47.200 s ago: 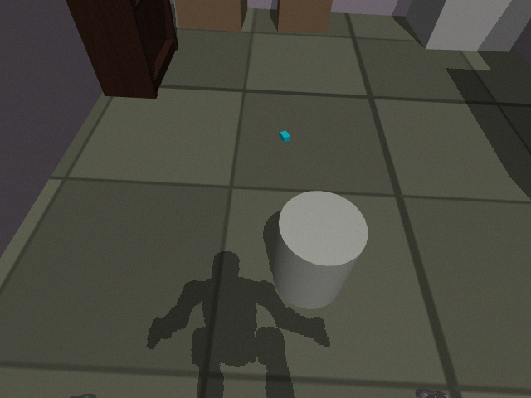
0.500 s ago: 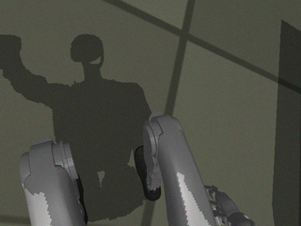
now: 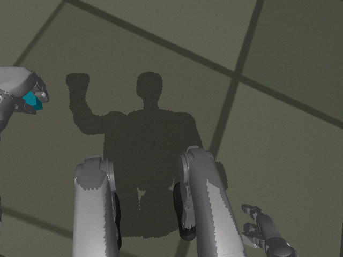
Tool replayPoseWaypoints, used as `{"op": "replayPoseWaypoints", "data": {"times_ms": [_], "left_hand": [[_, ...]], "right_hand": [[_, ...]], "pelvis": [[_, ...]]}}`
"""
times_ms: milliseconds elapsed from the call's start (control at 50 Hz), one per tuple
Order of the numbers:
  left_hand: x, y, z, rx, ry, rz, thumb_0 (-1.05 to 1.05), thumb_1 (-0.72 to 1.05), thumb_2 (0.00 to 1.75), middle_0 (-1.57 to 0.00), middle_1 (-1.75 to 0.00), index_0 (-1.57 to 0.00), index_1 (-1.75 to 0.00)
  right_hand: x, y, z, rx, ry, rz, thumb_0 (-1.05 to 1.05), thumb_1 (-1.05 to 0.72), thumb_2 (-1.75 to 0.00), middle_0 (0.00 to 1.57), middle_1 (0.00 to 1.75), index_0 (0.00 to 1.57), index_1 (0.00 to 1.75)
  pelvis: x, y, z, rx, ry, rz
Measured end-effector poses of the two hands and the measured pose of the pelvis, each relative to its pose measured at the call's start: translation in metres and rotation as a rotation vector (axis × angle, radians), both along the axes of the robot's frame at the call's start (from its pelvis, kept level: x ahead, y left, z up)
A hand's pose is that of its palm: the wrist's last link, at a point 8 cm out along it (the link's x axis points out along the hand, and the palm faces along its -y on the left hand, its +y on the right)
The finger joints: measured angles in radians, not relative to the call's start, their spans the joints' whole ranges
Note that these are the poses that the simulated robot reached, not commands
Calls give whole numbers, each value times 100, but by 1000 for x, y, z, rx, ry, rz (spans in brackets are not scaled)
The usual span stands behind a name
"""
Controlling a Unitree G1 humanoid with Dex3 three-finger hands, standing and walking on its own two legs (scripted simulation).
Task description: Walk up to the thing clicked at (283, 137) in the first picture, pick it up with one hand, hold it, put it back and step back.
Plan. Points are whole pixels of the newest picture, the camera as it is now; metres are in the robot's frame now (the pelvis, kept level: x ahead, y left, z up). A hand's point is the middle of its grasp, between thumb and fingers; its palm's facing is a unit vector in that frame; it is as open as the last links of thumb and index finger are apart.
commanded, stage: lift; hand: left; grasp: from above
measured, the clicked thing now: (29, 98) +0.47 +0.29 -0.13
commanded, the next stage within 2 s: hold in 1.02 s
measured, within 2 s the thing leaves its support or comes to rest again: neither
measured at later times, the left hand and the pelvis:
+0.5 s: hand out of the picture +0.36 +0.26 +0.13, palm faces -0.43 -0.07 -0.90, open 5.5 cm; pelvis +0.01 +0.00 +0.19, yaw +3 degrees
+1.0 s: hand out of the picture +0.37 +0.25 +0.24, palm faces -0.44 -0.06 -0.90, open 5.8 cm; pelvis +0.05 +0.00 +0.30, yaw +3 degrees
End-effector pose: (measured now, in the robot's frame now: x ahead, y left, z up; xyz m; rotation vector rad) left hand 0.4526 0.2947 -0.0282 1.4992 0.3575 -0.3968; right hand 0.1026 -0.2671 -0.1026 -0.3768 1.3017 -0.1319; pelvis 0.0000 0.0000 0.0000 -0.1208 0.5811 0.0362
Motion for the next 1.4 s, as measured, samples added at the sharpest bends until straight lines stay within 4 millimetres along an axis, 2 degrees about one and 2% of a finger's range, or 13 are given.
{"op": "replayPoseWaypoints", "data": {"times_ms": [100, 200, 380, 540, 720, 960, 1140, 1400], "left_hand": [[-17, -3, 41, 1, -17, 12, -12, 54, 0, -83, -10, -124, -18], [-36, -11, 87, -9, -33, 17, -12, 54, 0, -83, -10, -121, -17], [-70, -23, 172, -17, -40, 44, -12, 53, 1, -83, -11, -119, -17], [-91, -29, 228, -13, -27, 69, -12, 52, 1, -85, -11, -117, -17], [-98, -37, 268, 5, -23, 68, -12, 51, 1, -85, -13, -114, -17], [-81, -46, 316, 12, -33, 86, -10, 49, 5, -84, -14, -114, -20], [-78, -51, 335, 0, 1, 74, -10, 49, 5, -84, -14, -115, -20], [-71, -53, 362, 7, -4, 49, -9, 48, 6, -83, -18, -113, -22]], "right_hand": [[16, 4, 28, 19, -61, -4, 0, -89, -89, 20, 30, 20, 30], [25, 7, 62, 32, -104, -15, 0, -89, -89, 20, 30, 20, 30], [27, 11, 138, 50, -175, -48, 1, -89, -89, 20, 30, 20, 30], [29, 11, 198, 53, -235, -64, 1, -90, -89, 20, 30, 20, 30], [40, 8, 245, 56, -276, -79, 1, -90, -90, 20, 30, 20, 30], [53, 10, 285, 83, -285, -100, 1, -91, -90, 20, 30, 20, 30], [66, 11, 302, 90, -283, -108, 1, -90, -90, 20, 30, 20, 30], [94, 10, 320, 98, -320, -98, 1, -90, -89, 20, 30, 20, 30]], "pelvis": [[1, -1, 31, 12, -24, 7], [1, -2, 68, 23, -63, 13], [4, -2, 145, 48, -158, 21], [14, -3, 203, 67, -239, 27], [31, -3, 249, 85, -305, 28], [51, -2, 292, 105, -375, 21], [66, -2, 312, 114, -410, 16], [79, -2, 327, 122, -452, 13]]}}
